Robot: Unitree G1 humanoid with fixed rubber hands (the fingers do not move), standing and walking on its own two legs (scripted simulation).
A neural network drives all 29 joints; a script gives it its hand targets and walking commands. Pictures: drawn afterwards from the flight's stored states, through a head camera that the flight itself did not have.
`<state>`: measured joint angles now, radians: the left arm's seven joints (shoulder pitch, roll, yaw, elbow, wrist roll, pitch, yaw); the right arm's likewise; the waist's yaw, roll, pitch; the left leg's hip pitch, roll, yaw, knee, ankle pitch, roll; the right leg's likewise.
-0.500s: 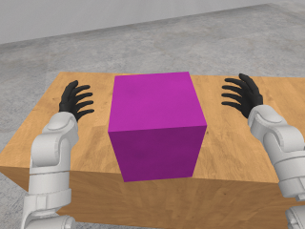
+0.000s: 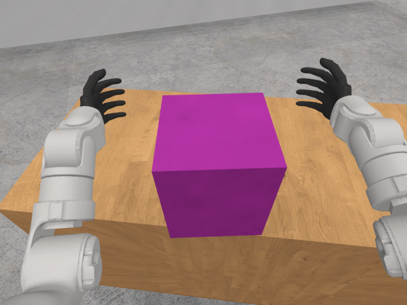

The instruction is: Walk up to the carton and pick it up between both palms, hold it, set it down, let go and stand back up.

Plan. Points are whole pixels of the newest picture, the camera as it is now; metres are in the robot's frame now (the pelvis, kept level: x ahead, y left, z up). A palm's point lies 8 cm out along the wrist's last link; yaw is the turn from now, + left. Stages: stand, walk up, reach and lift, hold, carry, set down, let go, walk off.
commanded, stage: reach and lift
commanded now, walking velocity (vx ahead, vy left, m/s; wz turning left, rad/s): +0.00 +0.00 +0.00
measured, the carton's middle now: (214, 168) +0.40 +0.03 +0.04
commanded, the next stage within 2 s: none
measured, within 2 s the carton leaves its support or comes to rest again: neither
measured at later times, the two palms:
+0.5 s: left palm (119, 158) +0.39 +0.22 +0.09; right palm (304, 145) +0.43 -0.16 +0.09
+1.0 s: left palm (132, 157) +0.40 +0.20 +0.08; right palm (295, 145) +0.44 -0.14 +0.09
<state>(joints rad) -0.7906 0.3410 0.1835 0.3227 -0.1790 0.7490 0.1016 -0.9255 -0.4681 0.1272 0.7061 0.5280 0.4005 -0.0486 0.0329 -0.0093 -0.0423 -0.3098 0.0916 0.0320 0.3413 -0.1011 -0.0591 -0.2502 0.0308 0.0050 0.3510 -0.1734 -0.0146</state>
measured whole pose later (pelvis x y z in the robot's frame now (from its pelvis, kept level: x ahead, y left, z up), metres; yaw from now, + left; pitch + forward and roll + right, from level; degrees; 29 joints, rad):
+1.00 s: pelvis +0.01 +0.00 +0.00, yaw +0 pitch +8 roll -1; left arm -0.62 0.08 0.18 0.61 -0.02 0.19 0.11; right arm -0.75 -0.23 0.07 0.89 0.31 0.01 -0.11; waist 0.06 -0.01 -0.06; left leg -0.39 0.09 0.01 0.39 -0.13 -0.06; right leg -0.31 0.03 0.00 0.37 -0.19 -0.01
